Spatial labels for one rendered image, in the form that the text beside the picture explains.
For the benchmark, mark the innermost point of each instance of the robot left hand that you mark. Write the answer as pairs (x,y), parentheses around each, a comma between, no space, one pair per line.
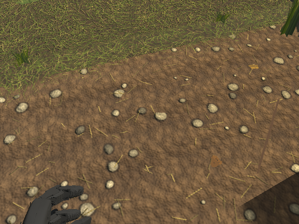
(39,211)

